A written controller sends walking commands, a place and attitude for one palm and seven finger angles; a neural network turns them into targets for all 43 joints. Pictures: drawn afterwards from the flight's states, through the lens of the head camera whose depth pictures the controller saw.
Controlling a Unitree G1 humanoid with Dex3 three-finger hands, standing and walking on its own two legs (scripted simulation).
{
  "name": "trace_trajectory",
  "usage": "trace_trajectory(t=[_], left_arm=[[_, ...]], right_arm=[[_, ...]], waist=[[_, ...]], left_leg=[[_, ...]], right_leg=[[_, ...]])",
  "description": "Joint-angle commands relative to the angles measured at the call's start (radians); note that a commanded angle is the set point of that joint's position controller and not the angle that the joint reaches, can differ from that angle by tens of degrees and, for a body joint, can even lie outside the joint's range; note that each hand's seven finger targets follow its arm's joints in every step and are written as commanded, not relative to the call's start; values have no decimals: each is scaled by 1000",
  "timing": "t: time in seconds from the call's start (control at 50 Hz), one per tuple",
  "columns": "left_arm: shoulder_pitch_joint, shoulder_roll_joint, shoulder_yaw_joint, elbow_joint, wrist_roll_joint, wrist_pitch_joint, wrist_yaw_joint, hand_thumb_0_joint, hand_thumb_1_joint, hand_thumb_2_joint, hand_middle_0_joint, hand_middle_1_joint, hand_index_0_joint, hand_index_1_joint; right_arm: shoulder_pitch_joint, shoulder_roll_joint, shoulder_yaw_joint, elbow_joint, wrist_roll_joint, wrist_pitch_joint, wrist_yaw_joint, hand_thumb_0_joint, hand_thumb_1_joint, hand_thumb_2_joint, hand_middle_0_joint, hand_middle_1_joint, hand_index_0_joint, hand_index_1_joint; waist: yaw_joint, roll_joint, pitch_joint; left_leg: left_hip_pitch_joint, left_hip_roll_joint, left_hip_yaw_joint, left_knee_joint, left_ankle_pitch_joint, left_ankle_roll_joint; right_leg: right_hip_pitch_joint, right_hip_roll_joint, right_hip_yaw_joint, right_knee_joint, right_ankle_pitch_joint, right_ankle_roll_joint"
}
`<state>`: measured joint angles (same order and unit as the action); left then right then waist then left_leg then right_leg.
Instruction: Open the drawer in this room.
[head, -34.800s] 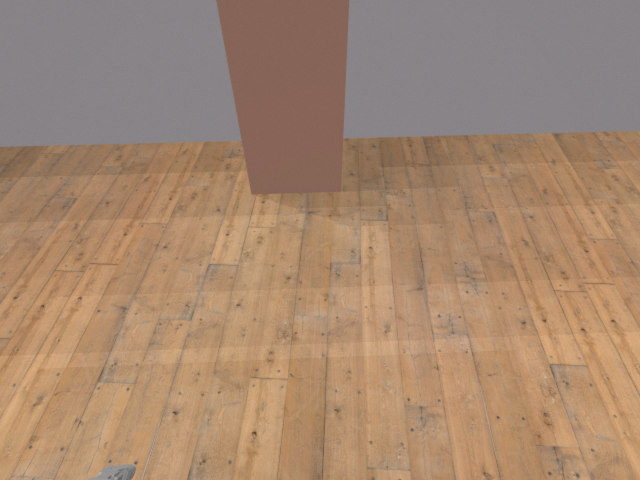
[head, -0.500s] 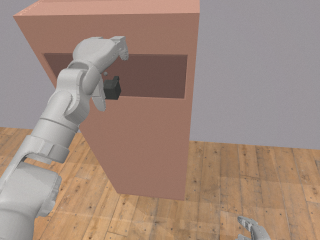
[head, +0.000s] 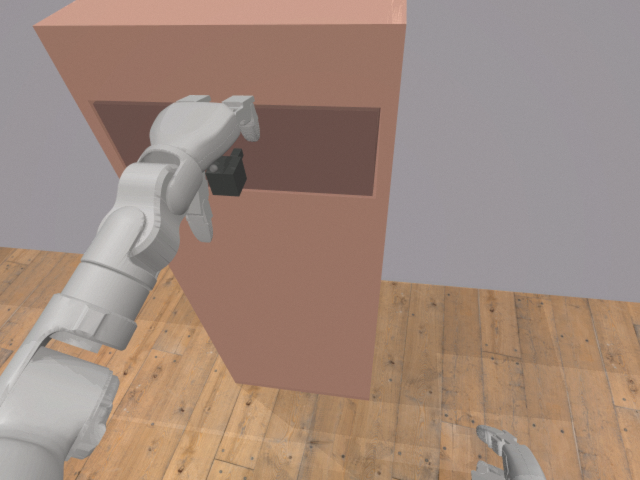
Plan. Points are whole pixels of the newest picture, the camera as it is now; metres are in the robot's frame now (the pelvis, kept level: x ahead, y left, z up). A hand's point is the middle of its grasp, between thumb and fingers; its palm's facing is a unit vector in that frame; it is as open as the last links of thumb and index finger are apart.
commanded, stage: lower the fingers behind the handle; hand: left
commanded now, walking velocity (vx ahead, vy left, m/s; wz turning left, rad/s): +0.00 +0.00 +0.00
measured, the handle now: (231, 167) +0.48 +0.16 +0.15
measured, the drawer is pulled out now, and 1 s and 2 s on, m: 0.00 0.00 0.00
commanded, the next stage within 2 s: close the thumb around the handle in 1.28 s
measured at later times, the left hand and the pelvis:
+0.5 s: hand (226, 184) +0.42 +0.15 +0.17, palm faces +0.04 -0.05 -1.00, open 13.9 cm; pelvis +0.01 -0.01 +0.00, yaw -1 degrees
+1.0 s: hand (226, 201) +0.42 +0.16 +0.14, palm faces +0.03 -0.05 -1.00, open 13.9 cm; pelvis +0.01 -0.01 -0.01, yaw +0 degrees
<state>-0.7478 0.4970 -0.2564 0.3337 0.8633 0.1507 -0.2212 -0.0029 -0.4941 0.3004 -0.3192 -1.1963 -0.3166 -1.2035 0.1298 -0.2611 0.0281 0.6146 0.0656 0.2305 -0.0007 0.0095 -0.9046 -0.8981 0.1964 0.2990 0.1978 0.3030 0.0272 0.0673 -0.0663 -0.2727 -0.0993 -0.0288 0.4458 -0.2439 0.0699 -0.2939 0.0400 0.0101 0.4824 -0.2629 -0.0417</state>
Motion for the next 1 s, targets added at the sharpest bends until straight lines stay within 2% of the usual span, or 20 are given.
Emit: trace_trajectory(t=[0.0, 0.04, 0.1, 0.22, 0.28, 0.3, 0.36, 0.38, 0.4, 0.48, 0.54, 0.6, 0.62, 0.74, 0.8, 0.82, 0.84, 0.88, 0.94, 0.98], left_arm=[[-490, 236, 179, -202, 14, -21, 73, 0, -500, 300, -300, -1200, -300, -1200], [-475, 182, 136, -207, 17, -20, 82, 0, -500, 300, -300, -1200, -300, -1200], [-479, 153, 111, -183, 15, -8, 89, 0, -500, 300, -300, -1200, -300, -1200], [-471, 177, 137, -109, 30, -5, 104, 0, -500, 300, -300, -1200, -300, -1200], [-443, 221, 177, -150, 34, -25, 114, 0, -500, 300, -300, -1200, -300, -1200], [-459, 184, 147, -152, 34, -30, 116, 0, -500, 300, -300, -1200, -300, -1200], [-395, 179, 158, -181, 27, -35, 123, 0, -500, 300, -300, -1200, -300, -1200], [-356, 227, 207, -174, 29, -33, 127, 0, -500, 300, -300, -1200, -300, -1200], [-355, 178, 163, -178, 28, -29, 125, 0, -500, 300, -300, -1200, -300, -1200], [-303, 229, 214, -186, 33, -25, 133, 0, -500, 300, -300, -1200, -300, -1200], [-324, 150, 138, -214, 36, -27, 137, 0, -500, 300, -300, -1200, -300, -1200], [-307, 201, 181, -141, 40, -19, 146, 0, -500, 300, -300, -1200, -300, -1200], [-318, 160, 142, -124, 41, -16, 143, 0, -500, 300, -300, -1200, -300, -1200], [-343, 162, 146, -215, 42, -66, 154, 0, -500, 300, -300, -1200, -300, -1200], [-295, 182, 179, -176, 38, -73, 167, 0, -500, 300, -300, -1200, -300, -1200], [-289, 128, 134, -154, 36, -68, 167, 0, -500, 300, -300, -1200, -300, -1200], [-301, 115, 124, -156, 31, -69, 169, 0, -500, 300, -300, -1200, -300, -1200], [-280, 168, 169, -162, 40, -67, 177, 0, -500, 300, -300, -1200, -300, -1200], [-306, 121, 126, -201, 50, -59, 188, 0, -500, 300, -300, -1200, -300, -1200], [-292, 168, 166, -185, 49, -46, 189, 0, -500, 300, -300, -1200, -300, -1200]], right_arm=[[-106, -109, -32, -138, -4, -39, -6, 0, -900, -900, 200, 300, 200, 300], [-107, -101, -35, -136, -2, -40, -4, 0, -900, -900, 200, 300, 200, 300], [-96, -106, -38, -130, -1, -40, -3, 0, -900, -900, 200, 300, 200, 300], [-90, -108, -34, -121, -1, -36, -19, 0, -900, -900, 200, 300, 200, 300], [-92, -112, -37, -130, -8, -35, -21, 0, -900, -900, 200, 300, 200, 300], [-89, -104, -36, -129, -6, -35, -20, 0, -900, -900, 200, 300, 200, 300], [-83, -104, -42, -136, -9, -34, -14, 0, -900, -900, 200, 300, 200, 300], [-84, -110, -45, -135, -10, -30, -13, 0, -900, -900, 200, 300, 200, 300], [-92, -103, -41, -139, -9, -30, -12, 0, -900, -900, 200, 300, 200, 300], [-93, -116, -45, -134, -10, -23, -15, 0, -900, -900, 200, 300, 200, 300], [-96, -103, -46, -136, -5, -28, -17, 0, -900, -900, 200, 300, 200, 300], [-84, -112, -44, -125, -4, -27, -27, 0, -900, -900, 200, 300, 200, 300], [-87, -107, -42, -124, -3, -26, -30, 0, -900, -900, 200, 300, 200, 300], [-74, -101, -53, -140, -12, -33, -35, 0, -900, -900, 200, 300, 200, 300], [-66, -103, -53, -131, -13, -31, -34, 0, -900, -900, 200, 300, 200, 300], [-67, -100, -52, -131, -11, -30, -33, 0, -900, -900, 200, 300, 200, 300], [-62, -100, -53, -131, -9, -31, -33, 0, -900, -900, 200, 300, 200, 300], [-64, -110, -56, -131, -13, -27, -33, 0, -900, -900, 200, 300, 200, 300], [-66, -97, -59, -130, -13, -27, -27, 0, -900, -900, 200, 300, 200, 300], [-65, -107, -58, -126, -14, -23, -26, 0, -900, -900, 200, 300, 200, 300]], waist=[[1, -61, -354], [-6, -47, -348], [-17, -70, -339], [-13, -106, -314], [3, -81, -371], [-5, -86, -364], [8, -77, -381], [16, -84, -380], [9, -89, -359], [14, -115, -346], [-6, -73, -330], [-6, -96, -310], [-15, -100, -292], [-9, -40, -392], [-8, -84, -361], [-17, -89, -330], [-20, -86, -321], [-6, -89, -348], [-13, -61, -376], [-8, -75, -380]], left_leg=[[114, 64, 0, -7, 369, -42], [141, 69, -3, -2, 385, -46], [141, 70, -4, 2, 375, -48], [90, 66, -1, -7, 299, -38], [97, 62, 5, 5, 350, -37], [96, 64, 3, 7, 357, -36], [112, 67, 4, 16, 410, -38], [100, 68, 7, 16, 417, -40], [93, 66, 12, 18, 415, -35], [61, 64, 19, 15, 381, -33], [88, 66, 15, 22, 359, -32], [52, 63, 18, 20, 307, -30], [48, 62, 18, 20, 291, -30], [111, 63, 9, 53, 399, -30], [85, 64, 13, 56, 398, -32], [72, 64, 15, 52, 377, -32], [73, 66, 15, 50, 358, -32], [73, 64, 13, 56, 376, -34], [105, 68, 8, 67, 434, -37], [95, 66, 11, 69, 430, -39]], right_leg=[[163, -41, 13, -25, 294, -16], [128, -37, 7, -22, 279, -17], [110, -33, 5, -25, 269, -16], [125, -38, 9, -26, 242, -15], [171, -39, 20, -13, 296, -16], [160, -39, 16, -8, 305, -14], [165, -36, 18, 0, 338, -14], [184, -36, 20, 1, 347, -16], [174, -38, 21, 1, 361, -13], [195, -39, 29, -2, 362, -11], [138, -34, 23, -2, 321, -10], [141, -35, 29, -8, 293, -9], [125, -37, 24, -9, 280, -8], [133, -31, 26, 24, 348, -13], [131, -29, 26, 22, 360, -10], [111, -30, 22, 21, 349, -8], [98, -30, 20, 17, 331, -7], [118, -28, 25, 24, 339, -12], [106, -27, 21, 36, 364, -12], [126, -27, 27, 33, 374, -13]])
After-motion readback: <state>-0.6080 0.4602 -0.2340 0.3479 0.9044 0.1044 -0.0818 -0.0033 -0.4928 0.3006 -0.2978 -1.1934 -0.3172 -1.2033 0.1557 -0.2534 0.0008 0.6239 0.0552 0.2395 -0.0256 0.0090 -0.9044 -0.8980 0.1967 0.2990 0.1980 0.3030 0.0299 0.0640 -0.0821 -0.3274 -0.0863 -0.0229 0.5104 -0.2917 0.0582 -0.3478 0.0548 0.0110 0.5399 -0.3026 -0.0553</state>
